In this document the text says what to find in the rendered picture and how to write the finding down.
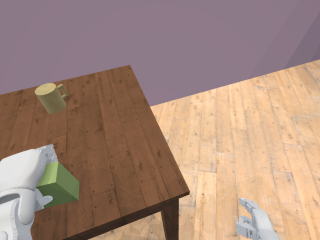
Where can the sponge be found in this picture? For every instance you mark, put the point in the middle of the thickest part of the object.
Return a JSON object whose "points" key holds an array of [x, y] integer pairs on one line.
{"points": [[59, 183]]}

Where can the robot right forearm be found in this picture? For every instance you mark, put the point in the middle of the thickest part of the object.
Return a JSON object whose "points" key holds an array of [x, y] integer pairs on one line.
{"points": [[266, 234]]}

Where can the robot left hand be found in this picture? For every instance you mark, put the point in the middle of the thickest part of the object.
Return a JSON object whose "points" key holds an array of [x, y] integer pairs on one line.
{"points": [[25, 169]]}

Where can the table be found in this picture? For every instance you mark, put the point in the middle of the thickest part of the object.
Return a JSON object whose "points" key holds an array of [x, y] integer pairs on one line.
{"points": [[108, 138]]}

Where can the robot left forearm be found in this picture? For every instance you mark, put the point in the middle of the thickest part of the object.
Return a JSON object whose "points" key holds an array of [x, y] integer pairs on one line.
{"points": [[17, 212]]}

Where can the robot right hand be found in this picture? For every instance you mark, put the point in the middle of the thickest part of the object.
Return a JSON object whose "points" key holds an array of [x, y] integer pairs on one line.
{"points": [[248, 227]]}

